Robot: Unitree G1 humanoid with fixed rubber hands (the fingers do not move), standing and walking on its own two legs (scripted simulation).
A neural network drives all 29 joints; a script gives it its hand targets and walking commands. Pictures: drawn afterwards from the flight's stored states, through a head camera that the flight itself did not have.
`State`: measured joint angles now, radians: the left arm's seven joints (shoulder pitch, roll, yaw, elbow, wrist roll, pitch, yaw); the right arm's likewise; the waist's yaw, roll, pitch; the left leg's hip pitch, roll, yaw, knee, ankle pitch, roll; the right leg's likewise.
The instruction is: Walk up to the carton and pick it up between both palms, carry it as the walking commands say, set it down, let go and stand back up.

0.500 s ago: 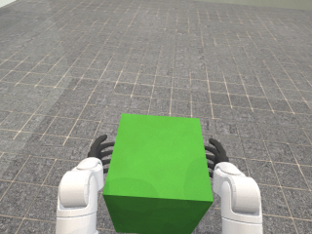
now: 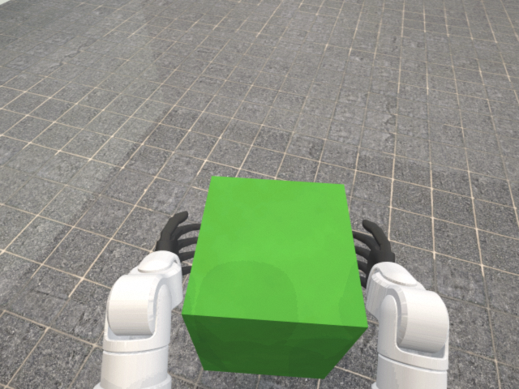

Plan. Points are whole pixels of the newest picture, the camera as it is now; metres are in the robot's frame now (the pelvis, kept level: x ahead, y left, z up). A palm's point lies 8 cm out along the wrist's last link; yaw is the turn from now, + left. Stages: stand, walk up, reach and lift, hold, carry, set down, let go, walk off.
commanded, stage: carry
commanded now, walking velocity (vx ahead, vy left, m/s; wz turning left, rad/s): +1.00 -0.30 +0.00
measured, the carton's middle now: (270, 282) +0.29 +0.01 +0.00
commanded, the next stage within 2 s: none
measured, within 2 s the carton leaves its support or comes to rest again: neither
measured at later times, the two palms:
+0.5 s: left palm (303, 73) +0.75 -0.02 +0.09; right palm (439, 96) +0.69 -0.31 +0.10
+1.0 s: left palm (323, 34) +0.95 -0.07 +0.10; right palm (437, 45) +0.92 -0.36 +0.10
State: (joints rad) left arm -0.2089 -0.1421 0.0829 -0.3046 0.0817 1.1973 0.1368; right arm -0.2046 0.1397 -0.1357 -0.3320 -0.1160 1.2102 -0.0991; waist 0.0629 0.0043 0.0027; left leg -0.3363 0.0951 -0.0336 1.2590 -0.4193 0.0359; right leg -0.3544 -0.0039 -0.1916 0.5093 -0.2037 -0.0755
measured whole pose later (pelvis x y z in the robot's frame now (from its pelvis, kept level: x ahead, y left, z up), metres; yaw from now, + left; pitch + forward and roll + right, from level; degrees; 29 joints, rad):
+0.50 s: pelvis +0.45 -0.11 +0.02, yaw -8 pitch +4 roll -1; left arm -0.22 -0.14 0.09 -0.34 0.12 1.18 0.10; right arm -0.20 0.14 -0.13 -0.34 -0.08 1.16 -0.12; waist -0.07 -0.01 0.00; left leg -0.19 0.05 0.27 0.28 -0.17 0.06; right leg -0.49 -0.05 -0.02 0.78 -0.28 0.03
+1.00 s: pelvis +0.66 -0.19 +0.01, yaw -4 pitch +5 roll +0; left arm -0.19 -0.14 0.08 -0.28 0.12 1.18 0.10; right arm -0.19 0.14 -0.12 -0.30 -0.11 1.19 -0.11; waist -0.02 -0.01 -0.12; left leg -0.22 0.06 0.11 0.50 -0.30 -0.03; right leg -0.28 -0.05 -0.17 0.48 -0.26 -0.01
